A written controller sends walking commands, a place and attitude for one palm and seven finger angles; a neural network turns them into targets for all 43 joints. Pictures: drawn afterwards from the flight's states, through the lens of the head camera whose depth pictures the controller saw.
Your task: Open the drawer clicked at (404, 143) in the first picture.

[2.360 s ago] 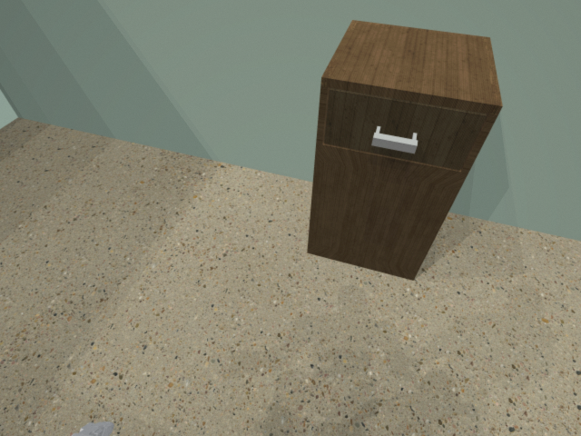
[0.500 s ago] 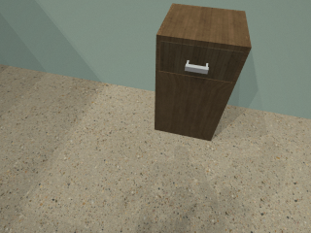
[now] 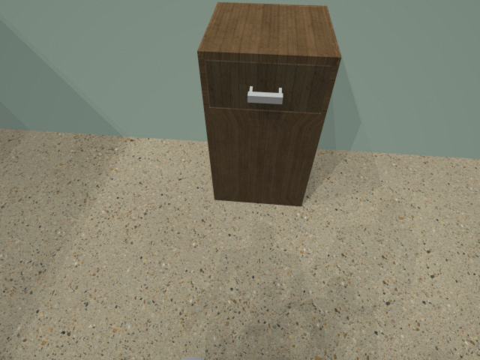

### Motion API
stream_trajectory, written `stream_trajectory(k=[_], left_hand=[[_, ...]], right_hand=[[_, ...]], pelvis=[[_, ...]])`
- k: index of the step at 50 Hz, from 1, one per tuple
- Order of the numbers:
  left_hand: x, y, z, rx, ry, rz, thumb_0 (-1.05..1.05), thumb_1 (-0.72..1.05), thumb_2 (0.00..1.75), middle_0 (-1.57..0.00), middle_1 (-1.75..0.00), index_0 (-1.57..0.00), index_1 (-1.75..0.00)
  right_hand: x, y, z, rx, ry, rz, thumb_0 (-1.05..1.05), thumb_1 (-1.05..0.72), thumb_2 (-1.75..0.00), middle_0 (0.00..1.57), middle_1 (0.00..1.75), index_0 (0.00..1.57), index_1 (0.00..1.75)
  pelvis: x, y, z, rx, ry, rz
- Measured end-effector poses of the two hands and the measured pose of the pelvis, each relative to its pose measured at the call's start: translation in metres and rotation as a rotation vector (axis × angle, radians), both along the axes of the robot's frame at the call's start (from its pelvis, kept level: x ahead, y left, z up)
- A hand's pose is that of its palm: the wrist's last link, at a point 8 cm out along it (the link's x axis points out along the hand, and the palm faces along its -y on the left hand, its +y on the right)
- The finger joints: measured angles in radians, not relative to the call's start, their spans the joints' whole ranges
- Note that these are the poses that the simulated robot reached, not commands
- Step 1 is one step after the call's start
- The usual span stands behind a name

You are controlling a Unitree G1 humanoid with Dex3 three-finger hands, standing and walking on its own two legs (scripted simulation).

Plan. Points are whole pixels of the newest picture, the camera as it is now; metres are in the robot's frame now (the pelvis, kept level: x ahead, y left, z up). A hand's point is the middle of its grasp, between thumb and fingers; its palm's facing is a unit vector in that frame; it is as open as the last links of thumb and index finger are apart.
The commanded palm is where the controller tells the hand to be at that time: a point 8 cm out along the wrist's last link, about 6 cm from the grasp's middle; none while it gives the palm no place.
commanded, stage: take the last steps up to it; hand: left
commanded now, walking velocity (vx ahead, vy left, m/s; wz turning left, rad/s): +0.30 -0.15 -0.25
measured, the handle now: (265, 93) +0.93 -0.03 -0.08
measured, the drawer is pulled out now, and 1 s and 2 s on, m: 0.00 0.00 0.00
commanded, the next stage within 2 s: come to a stop and stand still in 1.04 s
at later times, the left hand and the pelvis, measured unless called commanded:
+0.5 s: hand (151, 339) +0.19 +0.19 -0.16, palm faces -0.12 -0.99 -0.11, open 7.4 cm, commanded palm none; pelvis +0.11 +0.01 +0.02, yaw -8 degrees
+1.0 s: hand (224, 255) +0.37 +0.06 -0.16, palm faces -0.09 -0.98 -0.19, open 7.2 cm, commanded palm none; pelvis +0.28 -0.11 +0.01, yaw -6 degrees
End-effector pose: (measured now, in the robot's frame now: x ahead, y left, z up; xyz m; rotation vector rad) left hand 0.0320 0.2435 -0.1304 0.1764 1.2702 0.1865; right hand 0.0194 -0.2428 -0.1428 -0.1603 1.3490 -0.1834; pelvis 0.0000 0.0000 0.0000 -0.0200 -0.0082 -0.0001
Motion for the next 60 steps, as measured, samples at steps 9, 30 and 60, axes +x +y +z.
stream_trajectory(k=[9,30,60], left_hand=[[-0.011,0.008,-0.008,-0.075,0.108,-0.002,0.0,0.9,0.89,-0.2,-0.3,-0.2,-0.3],[0.23,-0.043,-0.011,-0.136,0.012,-0.25,0.0,0.91,0.9,-0.19,-0.29,-0.2,-0.3],[0.314,-0.142,-0.028,-0.129,0.158,-0.079,0.0,0.91,0.9,-0.19,-0.29,-0.2,-0.3]], right_hand=[[0.055,0.013,0.033,-0.053,-0.142,0.001,0.0,-0.91,-0.9,0.2,0.3,0.19,0.3],[-0.042,0.061,0.05,0.014,0.304,-0.318,0.0,-0.9,-0.9,0.2,0.3,0.2,0.3],[0.378,-0.115,0.037,-0.083,-0.245,-0.055,0.0,-0.92,-0.9,0.2,0.3,0.19,0.29]], pelvis=[[0.026,0.018,0.011,-0.006,0.024,-0.044],[0.145,-0.012,0.017,-0.023,0.013,-0.151],[0.348,-0.117,0.004,-0.014,-0.03,-0.126]])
